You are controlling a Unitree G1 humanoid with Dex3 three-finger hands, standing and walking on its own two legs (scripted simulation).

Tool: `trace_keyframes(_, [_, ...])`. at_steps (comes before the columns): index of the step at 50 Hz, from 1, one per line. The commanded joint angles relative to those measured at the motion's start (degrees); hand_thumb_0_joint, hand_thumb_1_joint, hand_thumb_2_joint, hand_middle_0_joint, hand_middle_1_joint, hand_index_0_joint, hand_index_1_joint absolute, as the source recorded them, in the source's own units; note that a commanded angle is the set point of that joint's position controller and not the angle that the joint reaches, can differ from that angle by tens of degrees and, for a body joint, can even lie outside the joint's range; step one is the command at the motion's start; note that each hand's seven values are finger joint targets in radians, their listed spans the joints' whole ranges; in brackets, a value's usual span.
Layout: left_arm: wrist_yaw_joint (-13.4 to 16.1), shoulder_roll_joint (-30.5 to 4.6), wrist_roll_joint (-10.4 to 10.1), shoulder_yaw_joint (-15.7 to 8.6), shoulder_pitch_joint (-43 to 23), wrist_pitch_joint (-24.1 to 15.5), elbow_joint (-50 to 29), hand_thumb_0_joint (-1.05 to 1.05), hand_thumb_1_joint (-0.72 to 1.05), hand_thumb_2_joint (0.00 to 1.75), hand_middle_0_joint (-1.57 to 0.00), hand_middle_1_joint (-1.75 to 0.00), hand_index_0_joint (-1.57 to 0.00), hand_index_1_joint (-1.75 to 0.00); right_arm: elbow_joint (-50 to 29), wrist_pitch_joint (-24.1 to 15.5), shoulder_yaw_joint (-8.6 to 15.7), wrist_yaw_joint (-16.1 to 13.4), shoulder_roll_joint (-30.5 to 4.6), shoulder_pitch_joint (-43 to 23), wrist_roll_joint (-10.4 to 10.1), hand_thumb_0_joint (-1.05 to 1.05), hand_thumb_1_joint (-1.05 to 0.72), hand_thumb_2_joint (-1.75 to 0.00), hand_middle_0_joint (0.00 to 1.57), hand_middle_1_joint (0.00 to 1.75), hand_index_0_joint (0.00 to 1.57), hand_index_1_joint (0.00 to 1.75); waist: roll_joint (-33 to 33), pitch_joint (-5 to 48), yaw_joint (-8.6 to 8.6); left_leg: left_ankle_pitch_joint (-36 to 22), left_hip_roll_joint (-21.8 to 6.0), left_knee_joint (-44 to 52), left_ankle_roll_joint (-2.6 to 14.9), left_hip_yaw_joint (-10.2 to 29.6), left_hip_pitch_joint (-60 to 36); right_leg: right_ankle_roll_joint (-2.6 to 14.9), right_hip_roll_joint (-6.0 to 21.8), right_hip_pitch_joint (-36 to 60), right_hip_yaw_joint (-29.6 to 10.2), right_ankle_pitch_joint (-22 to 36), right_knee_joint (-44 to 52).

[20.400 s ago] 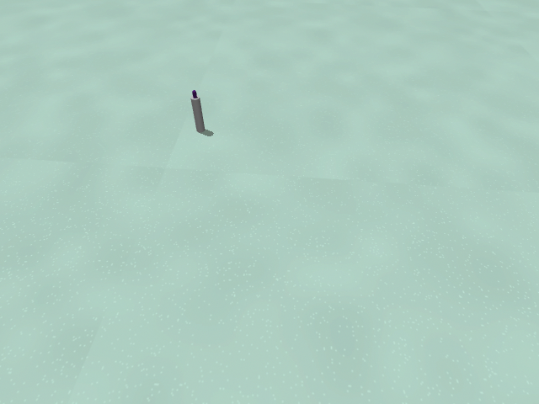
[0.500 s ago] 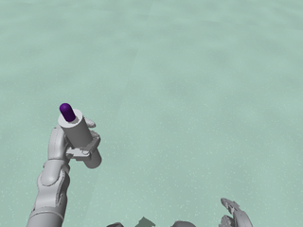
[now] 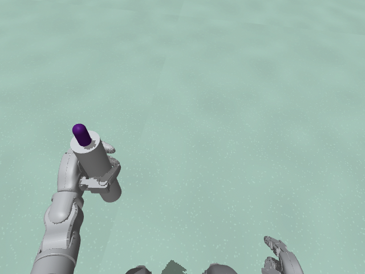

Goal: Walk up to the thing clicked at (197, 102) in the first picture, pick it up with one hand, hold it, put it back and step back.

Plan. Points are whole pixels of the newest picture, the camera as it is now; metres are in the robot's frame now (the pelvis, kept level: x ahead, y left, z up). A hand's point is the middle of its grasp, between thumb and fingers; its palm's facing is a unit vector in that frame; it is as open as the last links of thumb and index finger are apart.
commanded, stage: hold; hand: left
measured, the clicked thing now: (98, 167) +0.33 +0.17 +0.04
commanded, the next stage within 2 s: crouch in 0.24 s
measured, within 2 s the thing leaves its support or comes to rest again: neither
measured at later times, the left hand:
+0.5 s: hand (104, 169) +0.33 +0.16 +0.04, palm faces +0.02 -1.00 +0.00, open 7.0 cm
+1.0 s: hand (120, 192) +0.37 +0.17 -0.18, palm faces +0.01 -1.00 -0.01, open 6.9 cm
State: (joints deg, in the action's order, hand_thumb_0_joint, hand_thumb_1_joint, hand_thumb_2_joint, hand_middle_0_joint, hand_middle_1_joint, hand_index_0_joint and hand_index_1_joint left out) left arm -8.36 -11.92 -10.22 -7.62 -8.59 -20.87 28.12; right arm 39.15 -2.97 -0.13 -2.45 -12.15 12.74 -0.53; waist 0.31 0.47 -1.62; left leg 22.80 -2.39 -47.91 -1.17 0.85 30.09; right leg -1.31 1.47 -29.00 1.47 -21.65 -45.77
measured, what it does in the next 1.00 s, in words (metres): lowers itself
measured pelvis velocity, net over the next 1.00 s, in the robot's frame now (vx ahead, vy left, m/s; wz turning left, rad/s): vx -0.03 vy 0.00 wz -0.02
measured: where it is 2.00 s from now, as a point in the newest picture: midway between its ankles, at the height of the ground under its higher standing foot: outside the picture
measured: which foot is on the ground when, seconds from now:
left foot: down 0.00-1.00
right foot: down 0.00-1.00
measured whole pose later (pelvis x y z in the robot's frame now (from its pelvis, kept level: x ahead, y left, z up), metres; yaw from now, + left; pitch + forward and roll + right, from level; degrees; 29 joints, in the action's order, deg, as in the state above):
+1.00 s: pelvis -0.03 +0.00 -0.16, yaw -1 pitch +28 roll -3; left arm -10.5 -15.7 -8.3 -14.9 -25.8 -42.2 53.8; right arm 39.9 -4.2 0.2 1.3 -14.3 10.0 3.5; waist -0.7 10.5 -5.9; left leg 36.4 -2.1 -91.7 -1.4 3.4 83.5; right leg -1.4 1.6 -81.9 1.6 -35.4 -89.3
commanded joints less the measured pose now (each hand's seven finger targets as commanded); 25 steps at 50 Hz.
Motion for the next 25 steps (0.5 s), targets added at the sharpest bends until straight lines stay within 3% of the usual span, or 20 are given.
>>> trace_keyframes(1, [0.4,-7.4,-2.4,-3.5,-20.8,-6.0,-17.9,0.0,0.48,1.24,-1.29,-1.4,-1.31,-1.39,-7.1,-2.7,2.8,-0.5,-8.1,-1.5,-0.1,0.0,-0.9,-0.9,0.2,0.3,0.2,0.3,2.2,18.6,-0.2,-12.7,1.6,7.1,0.87,-0.6,-8.9,1.73,-1.8,7.3,0.9,14.1,6.3])
trace_keyframes(2, [0.7,-8.3,-2.4,-4.4,-22.3,-6.0,-18.9,0.0,0.46,1.23,-1.29,-1.39,-1.3,-1.38,-7.0,-2.6,2.7,-0.6,-8.0,-1.7,-0.1,0.0,-0.89,-0.9,0.2,0.3,0.2,0.3,3.0,19.3,0.42,-12.7,1.7,7.1,0.8,-0.8,-8.6,1.8,-1.7,7.4,0.8,14.0,6.6])
trace_keyframes(4, [1.1,-8.1,-2.3,-4.7,-20.8,-5.7,-16.5,0.0,0.46,1.24,-1.29,-1.4,-1.3,-1.39,-6.9,-2.6,2.8,-0.7,-8.0,-1.6,-0.2,0.0,-0.9,-0.9,0.2,0.3,0.2,0.3,0.6,17.6,-0.01,-11.0,1.6,7.3,1.17,-0.8,-7.7,1.53,-1.7,7.2,0.8,12.7,7.1])
trace_keyframes(5, [1.0,-6.6,-2.2,-3.5,-19.0,-5.5,-15.0,0.0,0.47,1.25,-1.29,-1.4,-1.3,-1.39,-7.2,-2.5,2.6,-0.6,-7.8,-2.0,-0.2,0.0,-0.9,-0.9,0.2,0.3,0.2,0.3,-0.1,16.2,0.01,-10.4,1.8,7.4,1.23,-1.0,-6.7,1.54,-1.7,7.1,0.7,12.5,7.3])
trace_keyframes(7, [0.7,-8.1,-2.0,-4.4,-20.3,-5.9,-15.7,0.0,0.46,1.25,-1.3,-1.4,-1.31,-1.4,-6.8,-2.5,2.7,-0.6,-7.7,-1.6,0.0,0.0,-0.9,-0.9,0.2,0.3,0.2,0.3,1.5,17.8,0.17,-11.3,1.8,6.9,1.27,-1.2,-7.5,1.48,-1.5,7.1,0.5,13.4,7.1])
trace_keyframes(8, [0.5,-7.3,-1.7,-3.5,-19.2,-5.6,-14.8,0.0,0.48,1.24,-1.3,-1.4,-1.31,-1.39,-7.1,-2.5,2.8,-0.7,-7.9,-1.8,0.0,0.0,-0.89,-0.9,0.2,0.3,0.2,0.3,0.6,17.5,0.03,-11.7,1.8,7.2,1.27,-1.1,-7.5,1.52,-1.6,7.3,0.7,13.7,6.9])
trace_keyframes(10, [0.2,-8.5,-1.5,-4.0,-20.5,-6.0,-15.8,0.0,0.48,1.24,-1.29,-1.4,-1.31,-1.39,-6.6,-2.3,3.1,-0.6,-8.3,-1.0,0.0,0.0,-0.89,-0.9,0.2,0.3,0.2,0.3,2.9,18.8,-0.06,-13.8,1.6,7.0,1.03,-1.0,-9.0,1.7,-1.7,7.0,0.7,15.3,6.1])
trace_keyframes(11, [-0.1,-7.3,-1.4,-2.8,-20.9,-6.0,-15.4,0.0,0.49,1.24,-1.29,-1.4,-1.31,-1.39,-6.8,-2.4,2.9,-0.6,-8.1,-1.4,0.0,0.0,-0.89,-0.9,0.2,0.3,0.2,0.3,2.8,16.8,-0.23,-13.1,1.6,7.2,0.94,-0.9,-8.4,1.78,-1.8,6.0,0.9,14.5,6.2])
trace_keyframes(13, [-0.2,-7.5,-1.9,-3.1,-21.6,-6.2,-17.2,0.0,0.49,1.23,-1.29,-1.4,-1.31,-1.39,-6.8,-2.4,3.0,-0.5,-8.2,-1.0,0.0,0.0,-0.89,-0.9,0.2,0.3,0.2,0.3,2.9,18.9,-0.06,-13.3,1.4,7.3,0.84,-0.4,-9.2,1.94,-1.9,6.9,1.1,14.3,5.8])
trace_keyframes(14, [0.0,-8.4,-2.1,-4.2,-21.3,-6.4,-18.1,0.0,0.47,1.22,-1.29,-1.38,-1.3,-1.37,-7.1,-2.5,3.0,-0.4,-8.2,-1.6,-0.1,0.0,-0.89,-0.9,0.2,0.3,0.2,0.3,3.6,19.0,0.83,-12.5,1.5,7.6,0.7,-0.5,-8.8,2.07,-1.9,7.1,1.1,13.3,6.0])
trace_keyframes(16, [0.3,-6.4,-2.3,-2.9,-19.2,-6.0,-17.0,0.0,0.47,1.22,-1.3,-1.39,-1.31,-1.38,-7.4,-2.7,3.0,-0.3,-8.3,-1.4,-0.1,0.0,-0.9,-0.9,0.2,0.3,0.2,0.3,2.1,19.1,0.33,-12.9,1.4,7.5,0.73,-0.4,-8.9,1.97,-2.0,7.2,1.4,13.7,5.9])
trace_keyframes(18, [0.7,-7.1,-2.3,-3.3,-21.0,-6.4,-18.3,0.0,0.45,1.22,-1.29,-1.34,-1.29,-1.34,-7.1,-2.9,3.0,-0.2,-8.2,-1.3,-0.1,0.0,-0.88,-0.9,0.2,0.3,0.2,0.3,4.1,19.0,0.08,-12.2,1.4,7.5,0.6,-0.4,-9.4,1.97,-2.0,6.2,1.2,13.1,5.8])
trace_keyframes(22, [1.3,-5.8,-1.5,-2.7,-19.4,-6.4,-13.1,0.0,0.45,1.24,-1.27,-1.35,-1.28,-1.35,-6.6,-2.6,2.9,-0.3,-8.0,-1.5,0.1,0.0,-0.88,-0.9,0.2,0.3,0.2,0.3,-1.1,15.7,-0.71,-12.0,1.5,6.2,1.39,-0.8,-6.2,1.4,-1.7,5.3,0.8,14.0,6.1])
trace_keyframes(23, [1.3,-6.4,-1.6,-4.0,-19.2,-6.7,-11.4,0.0,0.43,1.24,-1.27,-1.36,-1.28,-1.35,-6.2,-2.5,3.0,-0.3,-8.0,-1.3,0.2,0.0,-0.88,-0.9,0.2,0.3,0.2,0.3,-1.3,15.7,-0.54,-12.0,1.6,5.5,1.56,-1.1,-5.4,1.29,-1.5,5.0,0.5,14.4,6.0])
trace_keyframes(25, [1.1,-6.0,-1.5,-3.9,-19.8,-7.2,-9.4,0.0,0.42,1.26,-1.27,-1.37,-1.28,-1.36,-5.5,-2.5,3.3,-0.1,-8.1,-0.7,0.5,0.0,-0.88,-0.9,0.2,0.3,0.2,0.3,-1.0,16.2,-0.75,-12.6,1.5,4.6,1.54,-0.9,-4.4,1.47,-1.5,3.5,0.6,15.0,4.7])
